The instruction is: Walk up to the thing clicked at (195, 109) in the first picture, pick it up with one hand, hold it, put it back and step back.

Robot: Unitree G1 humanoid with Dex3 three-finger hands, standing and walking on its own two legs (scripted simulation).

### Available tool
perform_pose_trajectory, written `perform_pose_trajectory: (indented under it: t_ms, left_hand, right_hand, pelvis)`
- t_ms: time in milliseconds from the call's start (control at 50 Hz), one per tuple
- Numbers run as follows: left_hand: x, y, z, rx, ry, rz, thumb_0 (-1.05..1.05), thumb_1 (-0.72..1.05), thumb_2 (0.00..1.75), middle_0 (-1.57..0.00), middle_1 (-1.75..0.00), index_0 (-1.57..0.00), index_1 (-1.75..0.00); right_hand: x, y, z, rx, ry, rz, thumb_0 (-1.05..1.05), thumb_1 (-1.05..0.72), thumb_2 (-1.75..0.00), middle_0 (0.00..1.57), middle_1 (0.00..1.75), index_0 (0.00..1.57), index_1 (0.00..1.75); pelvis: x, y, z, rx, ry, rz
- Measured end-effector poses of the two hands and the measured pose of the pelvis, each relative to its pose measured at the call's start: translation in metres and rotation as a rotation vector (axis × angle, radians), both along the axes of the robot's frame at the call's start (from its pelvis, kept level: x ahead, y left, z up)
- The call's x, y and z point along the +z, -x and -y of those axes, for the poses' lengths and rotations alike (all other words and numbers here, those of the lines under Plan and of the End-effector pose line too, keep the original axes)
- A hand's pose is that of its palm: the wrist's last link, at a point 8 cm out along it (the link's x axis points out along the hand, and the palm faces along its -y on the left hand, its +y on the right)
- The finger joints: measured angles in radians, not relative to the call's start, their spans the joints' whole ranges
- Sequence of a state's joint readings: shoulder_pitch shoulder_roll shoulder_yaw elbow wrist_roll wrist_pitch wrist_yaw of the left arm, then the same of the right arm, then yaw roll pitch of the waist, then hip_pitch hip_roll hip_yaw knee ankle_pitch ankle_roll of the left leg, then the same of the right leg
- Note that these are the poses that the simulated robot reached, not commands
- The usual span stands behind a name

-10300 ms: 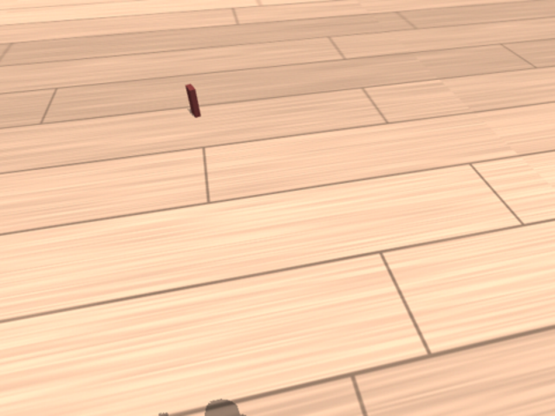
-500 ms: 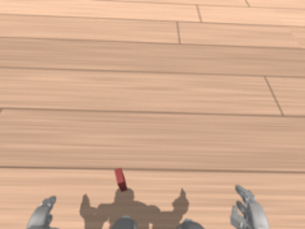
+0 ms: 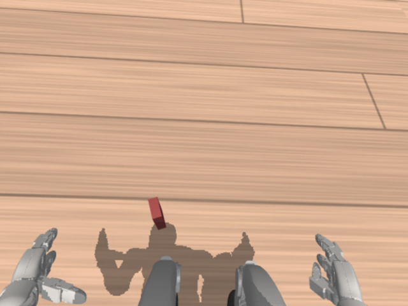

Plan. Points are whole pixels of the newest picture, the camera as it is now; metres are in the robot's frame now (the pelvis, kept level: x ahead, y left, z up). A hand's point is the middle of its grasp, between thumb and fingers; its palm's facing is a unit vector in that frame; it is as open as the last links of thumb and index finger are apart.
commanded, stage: go down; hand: left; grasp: from the side
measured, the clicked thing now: (157, 214) +0.42 +0.19 -0.56
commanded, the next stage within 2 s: approach in 1.70 s
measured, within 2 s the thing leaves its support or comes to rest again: neither
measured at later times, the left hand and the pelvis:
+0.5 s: hand (70, 220) +0.30 +0.35 -0.18, palm faces +0.13 -0.98 -0.18, open 17.3 cm; pelvis -0.04 +0.00 -0.14, yaw -2 degrees
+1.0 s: hand (69, 211) +0.34 +0.38 -0.23, palm faces +0.10 -0.99 -0.13, open 16.9 cm; pelvis -0.07 +0.00 -0.22, yaw -5 degrees
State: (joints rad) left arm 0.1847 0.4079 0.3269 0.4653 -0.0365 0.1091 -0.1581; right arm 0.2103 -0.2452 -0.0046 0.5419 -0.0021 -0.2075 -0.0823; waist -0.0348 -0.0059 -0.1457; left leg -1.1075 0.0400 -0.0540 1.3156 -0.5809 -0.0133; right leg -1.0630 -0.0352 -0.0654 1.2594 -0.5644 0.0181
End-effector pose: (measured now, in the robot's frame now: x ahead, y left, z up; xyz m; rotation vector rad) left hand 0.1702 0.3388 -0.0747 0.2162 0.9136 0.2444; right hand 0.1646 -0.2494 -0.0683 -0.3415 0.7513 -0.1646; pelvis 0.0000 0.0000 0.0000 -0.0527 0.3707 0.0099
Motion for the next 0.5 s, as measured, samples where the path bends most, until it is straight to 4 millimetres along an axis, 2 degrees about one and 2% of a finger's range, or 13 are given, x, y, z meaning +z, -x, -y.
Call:
perform_pose_trajectory:
  t_ms: [100, 220, 280, 380, 500]
  left_hand:
    - [-0.026, -0.042, -0.014, -0.069, 0.025, 0.177, -0.01, -0.57, 0.03, -0.11, -0.10, -0.11, -0.10]
    - [-0.052, -0.087, -0.026, -0.111, 0.046, 0.334, -0.01, -0.59, 0.04, -0.11, -0.11, -0.11, -0.11]
    - [-0.063, -0.096, -0.033, -0.113, 0.052, 0.352, -0.01, -0.59, 0.06, -0.11, -0.12, -0.10, -0.12]
    - [-0.077, -0.099, -0.046, -0.102, 0.064, 0.392, -0.01, -0.59, 0.10, -0.10, -0.13, -0.09, -0.14]
    - [-0.092, -0.108, -0.063, -0.107, 0.050, 0.494, -0.02, -0.56, 0.12, -0.09, -0.14, -0.08, -0.14]
  right_hand:
    - [-0.039, 0.008, 0.010, 0.018, 0.035, -0.026, 0.01, -0.87, -0.88, 0.20, 0.30, 0.20, 0.30]
    - [-0.090, 0.028, 0.017, 0.003, 0.042, -0.122, 0.01, -0.86, -0.88, 0.20, 0.30, 0.20, 0.30]
    - [-0.113, 0.041, 0.017, -0.008, 0.029, -0.178, 0.01, -0.85, -0.88, 0.20, 0.30, 0.20, 0.30]
    - [-0.143, 0.064, 0.017, -0.005, 0.014, -0.260, 0.01, -0.85, -0.88, 0.20, 0.30, 0.20, 0.30]
    - [-0.174, 0.080, 0.021, 0.018, 0.032, -0.314, 0.01, -0.86, -0.88, 0.20, 0.30, 0.20, 0.30]
  pelvis:
    - [-0.038, 0.013, 0.000, -0.008, 0.001, -0.068]
    - [-0.078, 0.022, -0.001, -0.021, 0.008, -0.133]
    - [-0.092, 0.026, -0.001, -0.027, 0.010, -0.155]
    - [-0.112, 0.033, 0.000, -0.031, 0.010, -0.182]
    - [-0.141, 0.045, 0.003, -0.034, 0.013, -0.203]
